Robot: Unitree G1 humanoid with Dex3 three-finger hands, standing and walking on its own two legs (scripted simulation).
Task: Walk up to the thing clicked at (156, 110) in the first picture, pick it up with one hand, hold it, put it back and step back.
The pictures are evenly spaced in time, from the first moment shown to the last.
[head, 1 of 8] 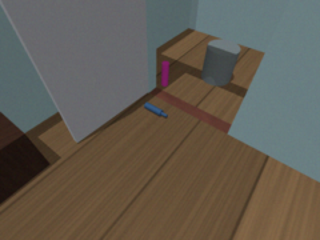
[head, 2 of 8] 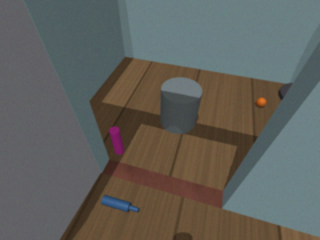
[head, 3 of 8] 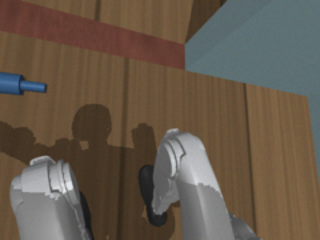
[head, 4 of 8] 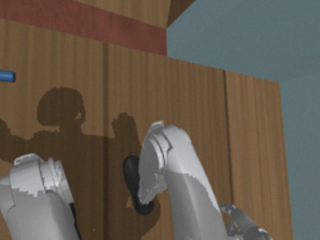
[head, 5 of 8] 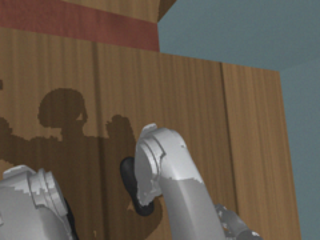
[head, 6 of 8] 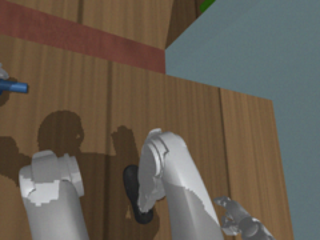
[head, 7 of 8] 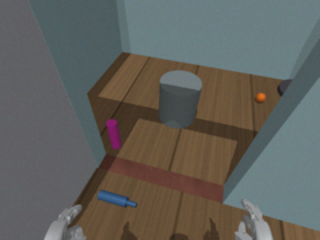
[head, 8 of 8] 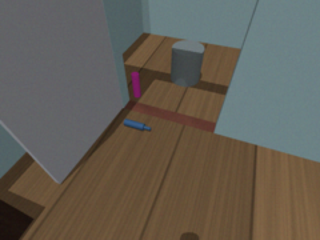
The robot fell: no
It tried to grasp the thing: no
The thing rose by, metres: 0.00
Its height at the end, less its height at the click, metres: +0.00
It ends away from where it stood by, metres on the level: 0.00
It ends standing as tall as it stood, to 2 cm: yes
